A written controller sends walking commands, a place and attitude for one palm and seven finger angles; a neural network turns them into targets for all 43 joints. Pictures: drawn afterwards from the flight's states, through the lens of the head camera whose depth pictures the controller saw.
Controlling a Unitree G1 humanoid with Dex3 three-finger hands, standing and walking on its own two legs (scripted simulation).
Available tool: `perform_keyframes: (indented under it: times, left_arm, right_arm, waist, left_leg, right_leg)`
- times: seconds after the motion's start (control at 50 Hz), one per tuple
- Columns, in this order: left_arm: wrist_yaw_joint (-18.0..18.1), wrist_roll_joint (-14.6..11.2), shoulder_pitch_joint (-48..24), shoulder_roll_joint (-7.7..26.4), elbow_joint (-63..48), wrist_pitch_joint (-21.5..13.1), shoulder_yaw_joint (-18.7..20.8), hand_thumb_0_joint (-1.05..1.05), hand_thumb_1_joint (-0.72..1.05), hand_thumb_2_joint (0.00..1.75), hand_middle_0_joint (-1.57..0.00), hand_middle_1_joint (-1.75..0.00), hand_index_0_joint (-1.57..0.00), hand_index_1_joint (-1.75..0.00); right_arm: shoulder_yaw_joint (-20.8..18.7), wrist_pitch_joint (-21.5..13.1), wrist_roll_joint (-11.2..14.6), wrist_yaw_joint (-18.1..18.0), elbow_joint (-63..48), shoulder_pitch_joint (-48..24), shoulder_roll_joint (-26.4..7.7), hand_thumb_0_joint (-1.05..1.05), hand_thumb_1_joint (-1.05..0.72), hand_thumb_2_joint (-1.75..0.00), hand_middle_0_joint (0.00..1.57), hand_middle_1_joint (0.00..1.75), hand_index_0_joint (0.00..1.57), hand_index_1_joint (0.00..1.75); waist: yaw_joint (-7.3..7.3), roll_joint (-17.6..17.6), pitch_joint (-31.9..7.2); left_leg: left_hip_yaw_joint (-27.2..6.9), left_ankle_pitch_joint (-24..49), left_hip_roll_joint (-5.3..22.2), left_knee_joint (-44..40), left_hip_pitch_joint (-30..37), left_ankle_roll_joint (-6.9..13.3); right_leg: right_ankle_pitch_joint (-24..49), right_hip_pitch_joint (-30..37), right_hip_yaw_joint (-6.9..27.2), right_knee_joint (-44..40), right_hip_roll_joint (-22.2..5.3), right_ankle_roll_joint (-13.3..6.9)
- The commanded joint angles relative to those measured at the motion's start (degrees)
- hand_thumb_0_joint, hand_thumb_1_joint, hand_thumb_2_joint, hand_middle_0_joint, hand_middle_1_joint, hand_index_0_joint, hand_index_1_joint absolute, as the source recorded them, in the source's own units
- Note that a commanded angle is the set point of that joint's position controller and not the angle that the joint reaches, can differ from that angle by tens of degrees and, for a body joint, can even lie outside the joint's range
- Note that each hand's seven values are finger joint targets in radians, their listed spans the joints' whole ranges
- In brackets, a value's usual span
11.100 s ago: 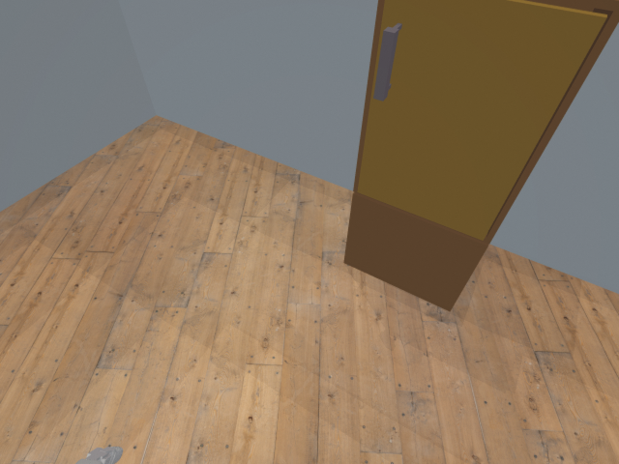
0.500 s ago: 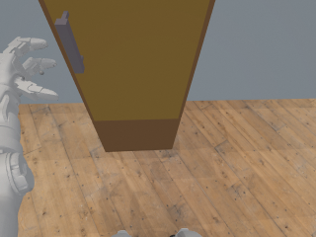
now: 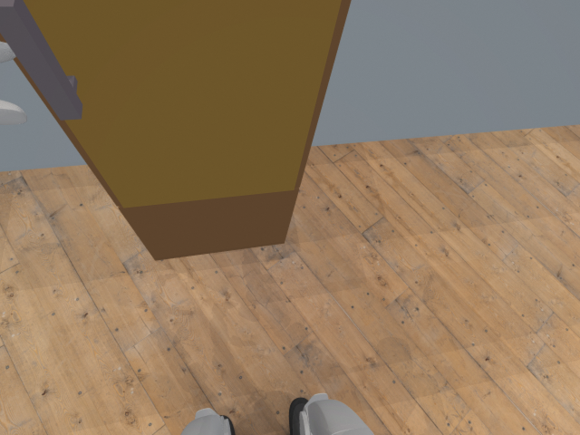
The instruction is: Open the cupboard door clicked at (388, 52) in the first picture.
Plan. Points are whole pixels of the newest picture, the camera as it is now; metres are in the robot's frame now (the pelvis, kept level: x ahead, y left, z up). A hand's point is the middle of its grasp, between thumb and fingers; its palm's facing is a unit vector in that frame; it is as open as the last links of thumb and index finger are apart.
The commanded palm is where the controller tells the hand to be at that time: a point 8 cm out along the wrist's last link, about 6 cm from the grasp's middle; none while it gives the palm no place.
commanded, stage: move the hooked fingers beside the handle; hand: left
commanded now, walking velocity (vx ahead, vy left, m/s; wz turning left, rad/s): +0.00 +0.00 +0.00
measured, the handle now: (44, 51) +0.57 +0.23 +0.13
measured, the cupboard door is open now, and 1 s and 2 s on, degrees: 0 0 0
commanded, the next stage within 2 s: slide the fingers in behind the handle in 0.74 s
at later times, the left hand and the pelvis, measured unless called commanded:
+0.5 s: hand out of the picture +0.53 +0.29 +0.13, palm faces +0.04 -1.00 +0.01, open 14.0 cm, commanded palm +0.51 +0.33 +0.13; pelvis +0.02 +0.01 +0.00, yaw +0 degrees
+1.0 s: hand out of the picture +0.52 +0.28 +0.13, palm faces +0.03 -1.00 +0.00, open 14.0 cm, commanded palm +0.51 +0.32 +0.13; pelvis +0.00 +0.00 +0.00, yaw +0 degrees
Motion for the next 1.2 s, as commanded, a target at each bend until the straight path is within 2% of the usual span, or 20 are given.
perform_keyframes:
  times: [0.0, 0.06, 0.1, 0.2, 0.26, 0.36, 0.46, 0.54, 0.6, 0.64, 0.68, 0.7, 0.76, 0.82, 0.86, 0.9, 0.94, 1.0, 1.1, 1.18]
  left_arm:
    - [-0.4, -1.5, -20.6, 18.4, -13.2, -3.6, 3.2, 0.0, -0.5, 0.3, -0.3, -1.2, -0.3, -1.2]
    - [-0.7, -1.8, -19.6, 17.8, -13.5, -2.9, 3.0, 0.0, -0.5, 0.3, -0.3, -1.2, -0.3, -1.2]
    - [-0.6, -2.0, -18.8, 19.7, -15.6, -3.3, 4.8, 0.0, -0.5, 0.3, -0.3, -1.2, -0.3, -1.2]
    - [-0.2, -2.9, -20.2, 15.5, -20.5, -4.6, 2.9, 0.0, -0.5, 0.3, -0.3, -1.2, -0.3, -1.2]
    - [-0.1, -3.4, -17.9, 15.7, -18.7, -4.0, 4.0, 0.0, -0.5, 0.3, -0.3, -1.2, -0.3, -1.2]
    - [0.3, -3.1, -18.5, 12.6, -19.2, -3.7, 1.3, 0.0, -0.5, 0.3, -0.3, -1.2, -0.3, -1.2]
    - [0.3, -3.9, -17.9, 11.3, -17.7, -3.7, 0.9, 0.0, -0.5, 0.3, -0.3, -1.2, -0.3, -1.2]
    - [1.2, -3.1, -20.0, 8.8, -15.9, -3.6, -1.7, 0.0, -0.5, 0.3, -0.3, -1.2, -0.3, -1.2]
    - [1.9, -3.0, -21.8, 13.8, -16.9, -4.5, 1.9, 0.0, -0.5, 0.3, -0.3, -1.2, -0.3, -1.2]
    - [2.0, -2.4, -22.8, 11.9, -15.8, -4.6, -0.2, 0.0, -0.5, 0.3, -0.3, -1.2, -0.3, -1.2]
    - [2.1, -2.4, -22.8, 13.7, -16.7, -5.3, 1.4, 0.0, -0.5, 0.3, -0.3, -1.2, -0.3, -1.2]
    - [2.0, -2.2, -22.1, 16.9, -17.2, -5.6, 3.6, 0.0, -0.5, 0.3, -0.3, -1.2, -0.3, -1.2]
    - [1.3, -2.0, -21.4, 13.9, -15.0, -4.6, 0.4, 0.0, -0.5, 0.3, -0.3, -1.2, -0.3, -1.2]
    - [0.9, -2.2, -21.4, 16.5, -14.0, -4.3, 2.1, 0.0, -0.5, 0.3, -0.3, -1.2, -0.3, -1.2]
    - [0.4, -2.4, -22.2, 14.9, -14.7, -4.1, 0.5, 0.0, -0.5, 0.3, -0.3, -1.2, -0.3, -1.2]
    - [0.4, -2.7, -23.5, 15.2, -17.4, -4.9, 1.1, 0.0, -0.5, 0.3, -0.3, -1.2, -0.3, -1.2]
    - [0.3, -3.2, -21.7, 11.6, -16.6, -4.6, -0.6, 0.0, -0.5, 0.3, -0.3, -1.2, -0.3, -1.2]
    - [1.0, -3.3, -22.5, 11.3, -14.7, -3.8, -0.6, 0.0, -0.5, 0.3, -0.3, -1.2, -0.3, -1.2]
    - [3.8, -2.5, -24.9, 8.9, -18.8, -4.7, -1.8, 0.0, -0.5, 0.3, -0.3, -1.2, -0.3, -1.2]
    - [4.9, -2.6, -23.8, 5.1, -19.3, -5.1, -3.3, 0.0, -0.5, 0.3, -0.3, -1.2, -0.3, -1.2]
  right_arm:
    - [-4.1, 0.3, -0.2, -0.7, -2.7, 11.7, -11.3, 0.0, -0.9, -0.9, 0.2, 0.3, 0.2, 0.3]
    - [-4.2, 0.9, -0.2, -0.3, -3.2, 11.5, -11.3, 0.0, -0.9, -0.9, 0.2, 0.3, 0.2, 0.3]
    - [-4.4, 1.4, -0.2, -0.2, -3.6, 11.7, -11.3, 0.0, -0.9, -0.9, 0.2, 0.3, 0.2, 0.3]
    - [-4.8, 2.1, -0.2, 0.5, -3.6, 10.9, -10.7, 0.0, -0.9, -0.9, 0.2, 0.3, 0.2, 0.3]
    - [-4.9, 2.3, -0.2, 0.8, -3.4, 10.8, -10.9, 0.0, -0.9, -0.9, 0.2, 0.3, 0.2, 0.3]
    - [-4.7, 2.2, -0.2, 0.8, -3.3, 9.8, -10.3, 0.0, -0.9, -0.9, 0.2, 0.3, 0.2, 0.3]
    - [-4.6, 2.1, -0.1, 0.7, -3.4, 9.3, -10.5, 0.0, -0.9, -0.9, 0.2, 0.3, 0.2, 0.3]
    - [-4.3, 1.9, 0.0, 0.5, -3.3, 8.6, -10.1, 0.0, -0.9, -0.9, 0.2, 0.3, 0.2, 0.3]
    - [-4.2, 1.5, 0.0, 0.2, -3.6, 8.8, -10.7, 0.0, -0.9, -0.9, 0.2, 0.3, 0.2, 0.3]
    - [-4.0, 1.3, 0.0, 0.2, -3.4, 8.6, -10.3, 0.0, -0.9, -0.9, 0.2, 0.3, 0.2, 0.3]
    - [-4.1, 1.2, -0.2, 0.2, -3.4, 9.0, -10.5, 0.0, -0.9, -0.9, 0.2, 0.3, 0.2, 0.3]
    - [-4.0, 1.2, -0.1, 0.2, -3.6, 9.1, -10.7, 0.0, -0.9, -0.9, 0.2, 0.3, 0.2, 0.3]
    - [-3.8, 1.3, 0.2, 0.2, -3.7, 8.6, -10.5, 0.0, -0.9, -0.9, 0.2, 0.3, 0.2, 0.3]
    - [-3.9, 1.3, 0.3, -0.2, -3.8, 9.2, -10.9, 0.0, -0.9, -0.9, 0.2, 0.3, 0.2, 0.3]
    - [-3.7, 1.1, 0.2, -0.2, -3.7, 9.2, -10.8, 0.0, -0.9, -0.9, 0.2, 0.3, 0.2, 0.3]
    - [-4.0, 1.0, 0.0, -0.2, -3.3, 9.9, -10.8, 0.0, -0.9, -0.9, 0.2, 0.3, 0.2, 0.3]
    - [-4.1, 1.0, -0.1, 0.1, -3.1, 10.0, -10.5, 0.0, -0.9, -0.9, 0.2, 0.3, 0.2, 0.3]
    - [-4.1, 0.9, -0.1, 0.0, -2.5, 10.3, -10.8, 0.0, -0.9, -0.9, 0.2, 0.3, 0.2, 0.3]
    - [-4.4, 0.4, -0.6, 0.6, -2.3, 10.8, -10.3, 0.0, -0.9, -0.9, 0.2, 0.3, 0.2, 0.3]
    - [-4.7, 0.1, -0.8, 1.1, -1.7, 10.9, -10.2, 0.0, -0.9, -0.9, 0.2, 0.3, 0.2, 0.3]
  waist:
    - [2.02, 12.4, -29.5]
    - [1.85, 10.2, -27.5]
    - [2.64, 11.0, -29.9]
    - [2.07, 15.2, -30.8]
    - [2.34, 11.6, -29.6]
    - [1.95, 14.1, -28.2]
    - [1.78, 11.0, -27.1]
    - [0.77, 11.5, -24.4]
    - [1.16, 10.2, -27.9]
    - [0.56, 11.6, -26.7]
    - [0.91, 11.8, -28.2]
    - [1.92, 11.7, -30.0]
    - [0.91, 10.9, -26.3]
    - [0.84, 9.0, -26.6]
    - [0.59, 11.4, -26.1]
    - [0.71, 13.1, -29.0]
    - [0.55, 12.9, -28.4]
    - [0.14, 11.7, -25.4]
    - [0.36, 14.4, -28.3]
    - [0.2, 13.2, -28.1]
  left_leg:
    - [-5.0, 31.0, -1.3, -2.3, 22.9, 0.2]
    - [-4.7, 30.1, -1.3, -2.4, 21.2, 0.5]
    - [-5.0, 33.2, -1.2, -1.9, 22.9, 0.3]
    - [-5.4, 38.7, -0.6, -1.1, 28.4, -0.2]
    - [-5.6, 37.4, -0.6, -1.3, 26.8, 0.0]
    - [-5.8, 38.2, -0.5, -1.1, 27.8, -0.3]
    - [-5.9, 36.7, -0.6, -1.1, 26.3, -0.2]
    - [-6.0, 32.9, -0.8, -1.4, 24.9, -0.2]
    - [-5.7, 30.6, -1.1, -1.2, 23.5, 0.2]
    - [-5.6, 29.9, -1.3, -1.0, 22.9, 0.0]
    - [-5.9, 31.2, -1.1, -0.8, 23.9, 0.0]
    - [-5.9, 30.8, -1.2, -0.8, 23.3, -0.1]
    - [-5.2, 27.0, -1.4, -1.2, 20.7, 0.3]
    - [-5.3, 25.2, -1.4, -1.4, 19.6, 0.6]
    - [-5.0, 24.3, -1.5, -1.7, 19.2, 0.6]
    - [-5.6, 27.5, -1.1, -1.4, 22.7, 0.3]
    - [-5.6, 27.6, -1.0, -1.3, 23.4, 0.1]
    - [-5.9, 25.0, -0.9, -1.8, 21.9, 0.3]
    - [-6.8, 28.2, -0.7, -1.8, 25.6, -0.4]
    - [-6.8, 28.8, -0.7, -1.7, 26.5, -0.3]
  right_leg:
    - [22.6, 10.1, 2.3, -1.7, 2.1, -0.5]
    - [22.9, 10.5, 2.2, -1.8, 2.3, -0.3]
    - [24.3, 10.7, 2.0, -1.2, 2.4, -0.5]
    - [24.5, 8.0, 1.8, -1.4, 2.7, -0.4]
    - [24.1, 8.9, 1.5, -1.5, 2.8, -0.4]
    - [23.5, 7.2, 1.4, -1.5, 2.7, -0.5]
    - [23.4, 7.8, 1.3, -1.3, 2.6, -0.5]
    - [20.5, 5.6, 1.2, -1.4, 2.5, -0.5]
    - [21.4, 8.5, 1.8, -0.8, 2.4, -0.5]
    - [21.1, 7.7, 1.9, -0.8, 2.3, -0.4]
    - [21.4, 7.9, 1.8, -0.5, 2.4, -0.6]
    - [21.7, 9.5, 2.0, -0.3, 2.4, -0.5]
    - [20.2, 8.5, 2.0, -1.0, 2.3, -0.3]
    - [19.3, 9.2, 2.1, -1.1, 2.4, -0.3]
    - [19.0, 8.7, 2.2, -1.3, 2.3, -0.3]
    - [19.7, 8.1, 2.0, -1.1, 2.4, -0.5]
    - [18.9, 6.7, 1.7, -1.3, 2.6, -0.5]
    - [16.4, 5.0, 1.4, -1.7, 2.6, -0.5]
    - [16.2, 4.1, 1.1, -1.2, 2.7, -0.7]
    - [16.6, 4.2, 1.0, -1.4, 2.9, -0.9]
